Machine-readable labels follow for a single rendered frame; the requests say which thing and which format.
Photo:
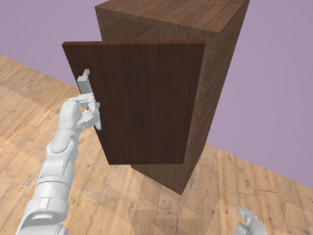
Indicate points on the handle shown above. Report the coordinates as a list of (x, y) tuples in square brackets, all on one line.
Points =
[(85, 86)]

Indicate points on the left robot hand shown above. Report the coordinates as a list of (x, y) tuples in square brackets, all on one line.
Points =
[(71, 117)]

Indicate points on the right robot hand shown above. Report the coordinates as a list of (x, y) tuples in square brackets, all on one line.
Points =
[(254, 226)]

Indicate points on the cupboard door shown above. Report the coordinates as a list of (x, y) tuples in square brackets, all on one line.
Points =
[(147, 91)]

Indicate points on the robot left forearm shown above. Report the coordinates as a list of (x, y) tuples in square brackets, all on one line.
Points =
[(49, 201)]

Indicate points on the robot left upper arm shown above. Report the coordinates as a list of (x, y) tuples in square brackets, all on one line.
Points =
[(48, 229)]

